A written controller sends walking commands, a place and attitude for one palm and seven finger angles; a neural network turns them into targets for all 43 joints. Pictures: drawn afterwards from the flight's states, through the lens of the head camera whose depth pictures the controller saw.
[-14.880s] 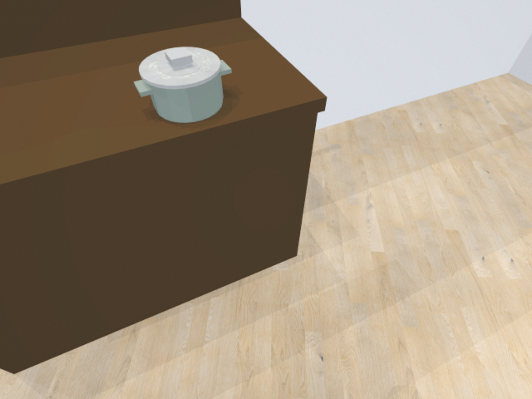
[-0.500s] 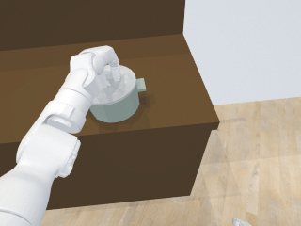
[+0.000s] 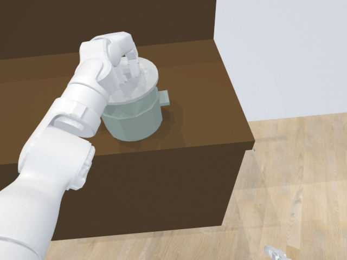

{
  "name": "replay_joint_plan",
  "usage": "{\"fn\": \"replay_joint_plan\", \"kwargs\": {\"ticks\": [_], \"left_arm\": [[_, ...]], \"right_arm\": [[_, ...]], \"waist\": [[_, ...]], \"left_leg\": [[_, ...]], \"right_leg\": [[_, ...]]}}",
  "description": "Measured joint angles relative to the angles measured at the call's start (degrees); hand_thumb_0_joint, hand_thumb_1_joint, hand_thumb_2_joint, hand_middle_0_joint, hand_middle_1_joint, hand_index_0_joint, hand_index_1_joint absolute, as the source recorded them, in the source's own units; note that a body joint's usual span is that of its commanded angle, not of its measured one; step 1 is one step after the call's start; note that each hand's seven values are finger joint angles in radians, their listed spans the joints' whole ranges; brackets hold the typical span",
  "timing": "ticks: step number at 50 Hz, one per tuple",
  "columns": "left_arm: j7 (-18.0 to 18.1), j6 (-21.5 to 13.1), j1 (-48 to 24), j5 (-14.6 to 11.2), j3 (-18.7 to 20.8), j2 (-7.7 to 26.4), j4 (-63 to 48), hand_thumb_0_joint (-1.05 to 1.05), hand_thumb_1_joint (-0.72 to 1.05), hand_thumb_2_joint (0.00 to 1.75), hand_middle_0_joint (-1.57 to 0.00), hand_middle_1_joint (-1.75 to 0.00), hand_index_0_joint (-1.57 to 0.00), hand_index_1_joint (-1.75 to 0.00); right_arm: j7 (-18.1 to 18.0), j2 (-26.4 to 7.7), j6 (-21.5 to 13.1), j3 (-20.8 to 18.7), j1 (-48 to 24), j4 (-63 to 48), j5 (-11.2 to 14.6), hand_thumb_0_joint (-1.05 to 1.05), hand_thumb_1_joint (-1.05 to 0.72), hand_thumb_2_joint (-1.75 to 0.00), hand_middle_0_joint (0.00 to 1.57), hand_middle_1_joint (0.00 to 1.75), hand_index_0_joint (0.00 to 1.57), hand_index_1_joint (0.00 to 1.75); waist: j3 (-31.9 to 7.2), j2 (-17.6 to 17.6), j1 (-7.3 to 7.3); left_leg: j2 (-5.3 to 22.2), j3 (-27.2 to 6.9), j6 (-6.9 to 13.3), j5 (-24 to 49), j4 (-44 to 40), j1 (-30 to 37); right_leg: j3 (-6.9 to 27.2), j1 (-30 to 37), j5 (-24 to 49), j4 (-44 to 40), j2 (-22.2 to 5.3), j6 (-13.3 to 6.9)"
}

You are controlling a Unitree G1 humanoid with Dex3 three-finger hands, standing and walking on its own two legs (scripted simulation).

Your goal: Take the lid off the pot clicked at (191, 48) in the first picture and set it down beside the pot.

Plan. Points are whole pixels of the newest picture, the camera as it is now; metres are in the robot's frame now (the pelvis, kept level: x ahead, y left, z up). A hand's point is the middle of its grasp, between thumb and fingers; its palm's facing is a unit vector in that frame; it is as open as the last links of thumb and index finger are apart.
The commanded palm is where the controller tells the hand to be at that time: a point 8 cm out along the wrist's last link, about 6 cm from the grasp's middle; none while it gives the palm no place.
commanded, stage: lift the lid straight up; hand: left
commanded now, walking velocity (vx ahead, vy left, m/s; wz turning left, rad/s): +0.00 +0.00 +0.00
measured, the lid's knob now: (120, 71) +0.50 +0.13 +0.20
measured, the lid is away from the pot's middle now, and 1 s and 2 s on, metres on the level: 0.01 0.02 0.08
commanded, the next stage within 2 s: move the lid sideways beside the pot in 1.36 s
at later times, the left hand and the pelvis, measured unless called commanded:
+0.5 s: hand (108, 55) +0.46 +0.13 +0.26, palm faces -0.19 -0.08 -0.98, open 5.6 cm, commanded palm +0.44 +0.13 +0.33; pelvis -0.01 +0.00 +0.00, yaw +0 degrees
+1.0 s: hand (100, 33) +0.47 +0.13 +0.30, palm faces -0.13 -0.10 -0.99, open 5.6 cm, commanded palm +0.44 +0.14 +0.37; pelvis -0.01 +0.00 +0.00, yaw +0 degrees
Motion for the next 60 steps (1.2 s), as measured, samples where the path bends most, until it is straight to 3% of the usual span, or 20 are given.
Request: {"fn": "replay_joint_plan", "kwargs": {"ticks": [19, 37, 50, 60], "left_arm": [[-1.8, 1.8, -1.9, 0.1, -1.0, 1.5, -3.4, 0.01, 0.23, 0.94, -0.52, -0.83, -0.96, -1.05], [-2.3, 2.4, -7.3, 1.0, -1.1, 2.5, -0.6, 0.01, 0.22, 0.95, -0.52, -0.83, -0.96, -1.05], [-3.0, 3.1, -10.7, 2.1, 1.0, 4.3, 1.6, 0.01, 0.22, 0.95, -0.52, -0.83, -0.97, -1.05], [-4.0, 4.1, -11.4, 2.2, 0.9, 5.5, -0.7, 0.01, 0.22, 0.95, -0.52, -0.83, -0.97, -1.05]], "right_arm": [[0.3, -0.5, -0.3, -0.1, -0.5, -0.7, 0.5, 0.01, -0.9, -0.9, 0.2, 0.3, 0.2, 0.3], [0.1, -0.1, -0.7, 0.6, -0.1, -0.6, 0.6, 0.01, -0.9, -0.9, 0.2, 0.3, 0.2, 0.3], [0.0, -0.8, -1.0, 0.5, 0.7, -0.4, 0.6, 0.01, -0.9, -0.9, 0.2, 0.3, 0.2, 0.3], [0.2, -1.1, -1.6, 0.1, 0.6, -0.6, 0.8, 0.01, -0.9, -0.9, 0.2, 0.3, 0.2, 0.3]], "waist": [[-0.2, -0.3, 0.68], [-0.4, -0.2, 0.5], [-0.5, -0.3, -0.2], [-0.9, -0.2, 0.18]], "left_leg": [[-0.1, -0.2, 0.0, 0.2, 0.0, 0.5], [-0.3, -0.1, 0.1, 0.6, -0.1, 0.0], [-0.1, 0.2, 0.1, 0.6, -0.3, -0.3], [-0.2, 0.0, 0.2, 0.4, -0.1, -0.5]], "right_leg": [[-0.2, 0.7, 0.1, -0.1, -0.1, 0.0], [-0.1, 0.2, 0.5, -0.2, -0.3, 0.1], [0.3, -0.4, 0.7, -0.3, -0.1, 0.1], [0.0, -0.2, 0.6, -0.7, -0.1, 0.2]]}}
